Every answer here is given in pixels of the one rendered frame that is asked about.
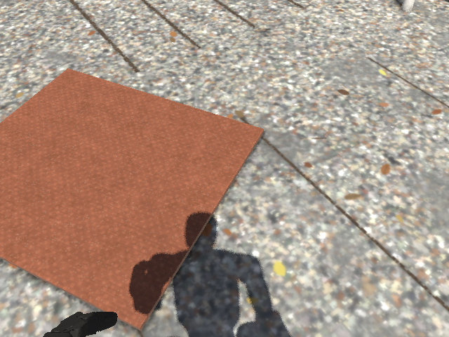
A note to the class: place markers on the robot left hand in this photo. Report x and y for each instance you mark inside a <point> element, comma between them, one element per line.
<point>82,325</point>

